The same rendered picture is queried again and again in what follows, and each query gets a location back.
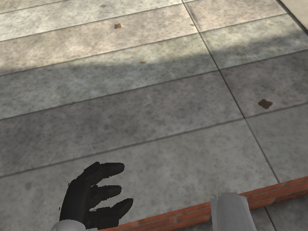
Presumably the robot left hand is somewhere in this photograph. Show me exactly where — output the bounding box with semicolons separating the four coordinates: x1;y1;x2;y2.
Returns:
59;162;134;230

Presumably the robot left forearm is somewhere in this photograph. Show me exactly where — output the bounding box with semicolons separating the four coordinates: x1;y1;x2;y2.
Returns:
51;219;87;231

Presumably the right robot thigh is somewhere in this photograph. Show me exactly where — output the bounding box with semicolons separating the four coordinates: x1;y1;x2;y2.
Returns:
210;192;257;231

